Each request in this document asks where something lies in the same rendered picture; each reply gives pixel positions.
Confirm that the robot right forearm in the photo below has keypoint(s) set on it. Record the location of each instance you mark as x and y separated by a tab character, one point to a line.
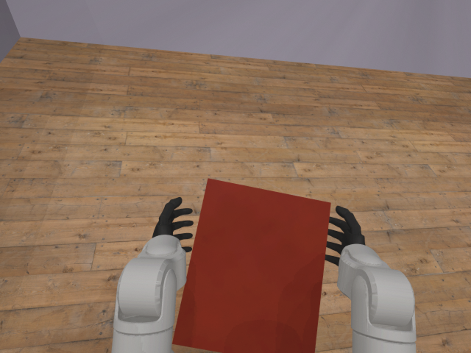
382	302

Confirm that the left robot hand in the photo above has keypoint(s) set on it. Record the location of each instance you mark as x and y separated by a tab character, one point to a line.
165	225

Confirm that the robot left forearm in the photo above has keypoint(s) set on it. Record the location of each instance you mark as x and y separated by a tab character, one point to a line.
146	297

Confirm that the carton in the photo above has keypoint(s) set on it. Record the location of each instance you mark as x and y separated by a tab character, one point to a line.
254	280

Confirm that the right robot hand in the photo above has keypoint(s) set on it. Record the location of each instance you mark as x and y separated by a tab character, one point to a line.
352	233

